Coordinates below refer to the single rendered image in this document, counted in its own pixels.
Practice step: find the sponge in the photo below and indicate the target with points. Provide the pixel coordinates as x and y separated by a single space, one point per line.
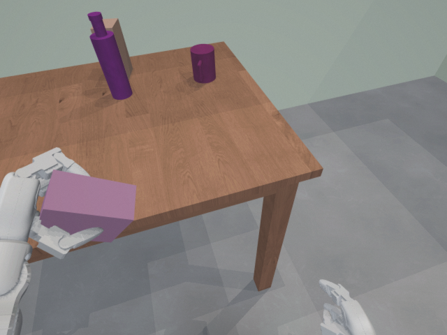
75 202

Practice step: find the left robot hand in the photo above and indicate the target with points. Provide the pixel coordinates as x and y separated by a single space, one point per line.
18 197

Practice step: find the right robot hand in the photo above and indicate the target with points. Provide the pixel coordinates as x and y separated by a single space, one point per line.
350 320

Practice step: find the table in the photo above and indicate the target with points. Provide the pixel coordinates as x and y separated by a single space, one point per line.
190 148

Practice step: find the robot left forearm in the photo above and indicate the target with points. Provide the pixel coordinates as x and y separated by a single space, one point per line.
15 275

